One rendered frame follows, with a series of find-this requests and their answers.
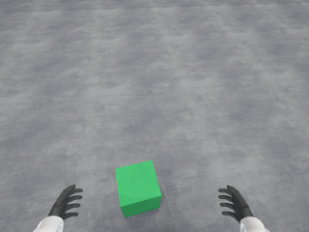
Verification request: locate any right robot forearm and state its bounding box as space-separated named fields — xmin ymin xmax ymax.
xmin=239 ymin=217 xmax=269 ymax=232

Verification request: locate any robot left hand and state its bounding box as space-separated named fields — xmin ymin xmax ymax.
xmin=48 ymin=185 xmax=83 ymax=220

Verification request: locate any carton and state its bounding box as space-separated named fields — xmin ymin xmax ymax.
xmin=115 ymin=160 xmax=161 ymax=218

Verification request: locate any left robot forearm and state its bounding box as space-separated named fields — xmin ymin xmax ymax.
xmin=33 ymin=216 xmax=64 ymax=232

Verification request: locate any robot right hand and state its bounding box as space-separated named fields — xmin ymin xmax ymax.
xmin=218 ymin=186 xmax=254 ymax=224

